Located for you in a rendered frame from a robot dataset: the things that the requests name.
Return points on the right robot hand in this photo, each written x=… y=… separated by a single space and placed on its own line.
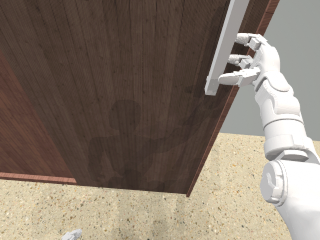
x=267 y=59

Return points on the robot right forearm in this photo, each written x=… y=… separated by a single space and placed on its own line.
x=283 y=126

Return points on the left robot hand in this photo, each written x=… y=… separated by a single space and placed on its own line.
x=74 y=235

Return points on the wardrobe door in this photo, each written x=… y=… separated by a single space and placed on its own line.
x=120 y=84
x=25 y=144

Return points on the robot right upper arm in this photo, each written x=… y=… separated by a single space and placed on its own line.
x=293 y=187

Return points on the handle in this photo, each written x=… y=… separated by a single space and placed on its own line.
x=230 y=29

